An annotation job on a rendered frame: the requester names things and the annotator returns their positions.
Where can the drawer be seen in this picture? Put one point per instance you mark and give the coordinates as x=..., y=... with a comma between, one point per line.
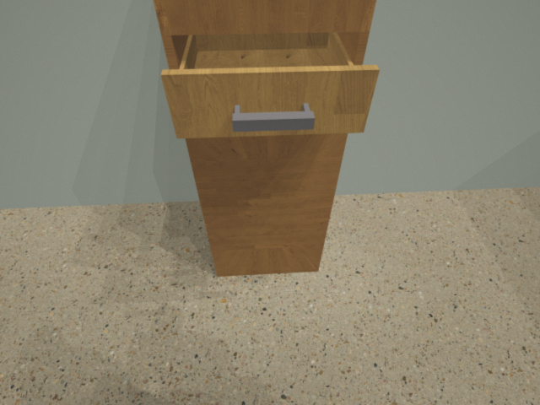
x=267, y=73

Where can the handle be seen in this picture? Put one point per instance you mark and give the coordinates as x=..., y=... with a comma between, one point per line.
x=273, y=121

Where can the cabinet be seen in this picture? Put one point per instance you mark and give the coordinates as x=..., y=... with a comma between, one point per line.
x=266, y=200

